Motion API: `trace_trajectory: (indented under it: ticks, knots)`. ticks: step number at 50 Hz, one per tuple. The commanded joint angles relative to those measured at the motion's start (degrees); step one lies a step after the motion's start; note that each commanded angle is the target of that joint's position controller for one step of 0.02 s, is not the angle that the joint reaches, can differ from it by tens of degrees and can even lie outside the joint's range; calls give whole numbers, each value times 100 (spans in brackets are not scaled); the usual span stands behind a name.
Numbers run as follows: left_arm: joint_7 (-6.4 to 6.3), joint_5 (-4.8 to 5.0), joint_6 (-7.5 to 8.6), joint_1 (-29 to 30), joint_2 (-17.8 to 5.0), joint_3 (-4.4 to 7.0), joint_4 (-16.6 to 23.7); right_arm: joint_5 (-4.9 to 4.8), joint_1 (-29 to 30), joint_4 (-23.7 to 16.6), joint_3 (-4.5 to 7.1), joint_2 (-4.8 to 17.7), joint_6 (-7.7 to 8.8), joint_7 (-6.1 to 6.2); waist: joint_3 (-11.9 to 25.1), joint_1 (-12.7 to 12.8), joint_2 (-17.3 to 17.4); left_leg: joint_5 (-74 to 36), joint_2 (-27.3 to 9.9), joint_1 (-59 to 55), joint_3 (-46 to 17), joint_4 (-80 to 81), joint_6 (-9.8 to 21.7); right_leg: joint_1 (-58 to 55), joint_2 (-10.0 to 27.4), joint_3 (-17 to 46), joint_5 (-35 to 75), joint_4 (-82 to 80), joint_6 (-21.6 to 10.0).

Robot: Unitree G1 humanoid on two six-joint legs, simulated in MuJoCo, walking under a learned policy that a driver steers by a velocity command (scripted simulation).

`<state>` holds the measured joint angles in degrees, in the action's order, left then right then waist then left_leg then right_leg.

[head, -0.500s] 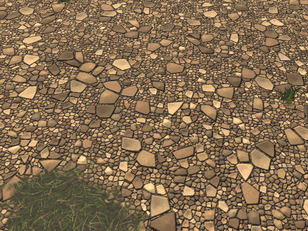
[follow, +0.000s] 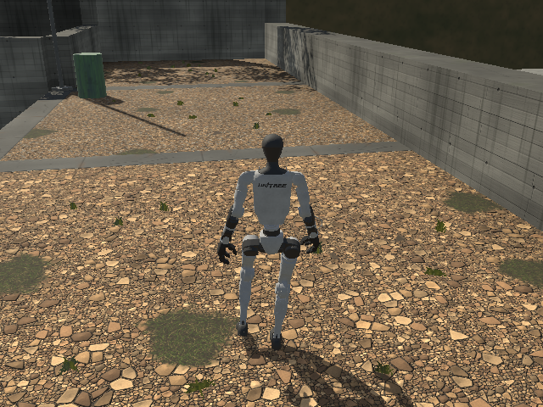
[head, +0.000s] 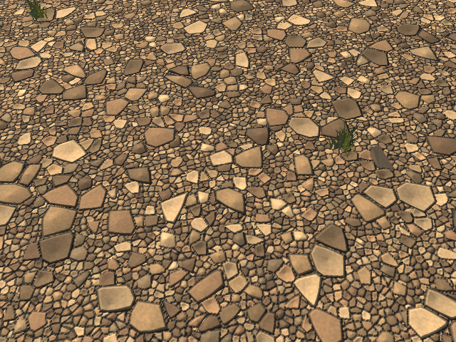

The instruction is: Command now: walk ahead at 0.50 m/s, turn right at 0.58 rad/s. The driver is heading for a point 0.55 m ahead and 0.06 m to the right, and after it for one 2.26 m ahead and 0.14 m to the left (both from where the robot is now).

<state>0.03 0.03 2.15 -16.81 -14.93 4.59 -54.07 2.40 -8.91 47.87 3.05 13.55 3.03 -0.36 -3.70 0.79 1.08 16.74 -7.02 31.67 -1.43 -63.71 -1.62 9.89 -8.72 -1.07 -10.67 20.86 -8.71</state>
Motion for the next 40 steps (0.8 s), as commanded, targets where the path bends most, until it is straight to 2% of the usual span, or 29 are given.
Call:
trace_trajectory:
  ticks: [1,2,4,6,10,11,12,13,14,15,16,17,18,19,20,21,22,24,28,30,32,33,34,35,36,37,38,39,40]
  knots:
    - [-13,17,160,-226,-808,145,314,23,-131,-288,82,422,-129,-32,165,-103,-173,-516,1,427,162,562,-182,-156,1504,1535,2031,-949,-731]
    - [-7,11,150,-374,-807,142,306,12,135,-386,80,449,-137,-36,113,0,-232,-725,19,598,174,822,-202,-246,1482,1587,2001,-966,-667]
    - [-19,3,118,-595,-809,130,294,-18,499,-534,67,477,-134,-30,56,118,-297,-1009,151,716,209,1292,-218,-444,1421,1520,3160,-699,-476]
    - [-48,-4,66,-765,-837,129,289,-57,724,-645,21,440,-117,-24,188,216,-406,-1208,357,590,262,1681,-171,-646,1308,1384,4167,-320,-266]
    - [-124,-66,-58,-990,-834,119,323,-131,1149,-858,-52,504,-67,18,318,410,-611,-1309,742,340,247,2440,-5,-1066,1262,1606,4565,226,-83]
    - [-147,-92,-81,-937,-845,125,361,-137,1077,-858,-53,563,-42,37,338,366,-647,-1239,816,132,183,2691,52,-1112,1259,1708,4589,412,-30]
    - [-170,-114,-90,-756,-880,139,438,-141,798,-792,-36,662,-10,65,393,211,-685,-1142,885,-305,94,3010,141,-1030,1236,1800,4654,660,74]
    - [-176,-116,-72,-500,-961,160,537,-137,361,-673,4,805,24,106,523,-14,-724,-1101,979,-929,62,3352,252,-877,1171,1878,4811,1000,213]
    - [-149,-67,-26,-289,-1035,179,608,-123,-182,-530,44,923,87,157,705,-308,-677,-1572,965,-1672,57,3868,364,-719,1013,1914,4687,1591,344]
    - [-99,48,47,-118,-890,135,781,-56,-916,-421,92,1132,191,214,1175,-651,-357,-2926,219,-3048,-439,4095,571,-13,759,1845,3486,2706,495]
    - [-123,113,55,-730,-280,27,924,-22,-1078,-514,116,1501,182,240,1923,-290,971,-6450,-1660,-4449,-1788,3338,991,1116,-29,1031,-2119,4405,601]
    - [-211,131,-52,-1478,-679,104,868,-160,-960,-627,174,1514,46,190,2813,-46,1428,-6644,-2380,-4537,-3185,3559,1809,1579,-180,776,-2937,5460,615]
    - [-225,-49,-193,-1291,-936,161,632,-210,-520,-792,67,996,-41,176,2182,63,440,-5435,-1978,-3779,-2668,3813,1747,1696,216,842,-2333,5714,684]
    - [-148,-127,-264,-808,-930,173,696,-222,-192,-840,-58,605,-79,192,1426,24,165,-4560,-1482,-3074,-1801,4048,1540,1780,363,697,-2018,5499,782]
    - [-79,-125,-338,-622,-792,164,753,-164,-6,-842,-104,524,-120,213,1052,101,239,-3884,-1143,-2629,-1297,4290,1367,1788,518,636,-1832,5316,889]
    - [-1,-148,-432,-541,-712,151,785,-153,48,-824,-95,595,-140,250,804,126,533,-3478,-913,-2245,-904,4488,1320,1701,624,576,-1667,5140,980]
    - [52,-140,-509,-591,-638,128,789,-119,31,-780,-65,690,-153,253,726,145,688,-3326,-785,-1933,-616,4590,1311,1517,587,450,-1549,5105,1028]
    - [89,-89,-567,-504,-581,105,882,-73,-64,-739,-27,773,-131,233,829,166,661,-3180,-804,-1846,-377,4657,1399,1453,582,372,-1482,4857,1048]
    - [163,-135,-668,17,-533,31,1142,-57,-40,-750,35,873,-196,221,774,89,763,-1488,-936,-1680,-105,4936,1425,1472,847,188,-1234,3927,993]
    - [231,-122,-692,262,-499,-24,1290,-53,30,-777,79,970,-253,196,722,43,861,-773,-946,-1502,60,5008,1343,1159,939,58,-1176,3252,937]
    - [261,-100,-675,406,-527,-52,1387,-39,-67,-752,133,1095,-308,164,738,-54,875,-521,-1005,-1436,117,4942,1291,813,899,-86,-1300,2717,851]
    - [259,-97,-654,419,-538,-61,1416,-40,-152,-720,154,1150,-338,149,751,-82,854,-445,-1047,-1463,97,4872,1271,681,851,-135,-1356,2456,796]
    - [264,-108,-624,319,-535,-75,1403,-56,-223,-706,180,1218,-368,121,828,-75,816,101,-1077,-1410,76,4875,1206,443,795,-217,-1376,2108,703]
    - [280,-131,-584,80,-519,-85,1337,-96,-198,-713,203,1275,-411,94,842,58,715,869,-1030,-1093,135,4836,1059,-94,718,-324,-1219,1534,557]
    - [292,-149,-542,-261,-525,-79,1193,-113,-168,-720,194,1187,-462,69,753,218,517,1660,-869,-516,291,4618,828,-779,596,-341,-1193,999,384]
    - [262,-164,-489,-646,-650,-52,1033,-94,-133,-757,119,843,-513,23,460,393,-371,2223,-428,164,784,3610,472,-1116,968,476,-2037,-8,198]
    - [182,-201,-465,-751,-1216,29,1195,-135,-84,-1064,-101,78,-522,-60,423,418,-2118,2406,434,1318,1344,1572,55,-1197,2807,3258,-4291,-1293,-296]
    - [54,-258,-464,-511,-1538,135,1248,-29,425,-1174,83,778,-515,-9,-402,545,-1382,1264,475,1576,385,1194,53,89,3072,3911,-4617,-1966,-715]
    - [-55,-228,-443,-147,-1185,25,1180,-126,395,-1147,160,938,-478,-64,-635,194,-1163,504,306,1244,104,1128,60,341,2702,3294,-4068,-1981,-511]
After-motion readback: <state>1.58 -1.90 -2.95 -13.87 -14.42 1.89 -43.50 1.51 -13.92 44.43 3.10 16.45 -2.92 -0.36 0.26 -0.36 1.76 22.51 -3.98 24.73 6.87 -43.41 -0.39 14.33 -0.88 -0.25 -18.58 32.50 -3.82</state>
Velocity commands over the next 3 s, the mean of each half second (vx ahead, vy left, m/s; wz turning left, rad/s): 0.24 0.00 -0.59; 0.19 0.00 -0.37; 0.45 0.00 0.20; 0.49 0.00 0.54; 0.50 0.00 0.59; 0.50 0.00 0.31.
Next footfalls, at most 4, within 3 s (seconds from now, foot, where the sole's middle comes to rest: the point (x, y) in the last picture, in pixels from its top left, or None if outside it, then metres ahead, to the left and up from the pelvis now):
0.30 left None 0.34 0.10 -0.78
0.74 right None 0.18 -0.08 -0.78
1.28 left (255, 319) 0.53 -0.03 -0.78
1.78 right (331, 239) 0.80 -0.28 -0.78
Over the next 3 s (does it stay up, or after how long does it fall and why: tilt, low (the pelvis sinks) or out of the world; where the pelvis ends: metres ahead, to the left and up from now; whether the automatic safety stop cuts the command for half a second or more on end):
stays up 1.31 -0.06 0.00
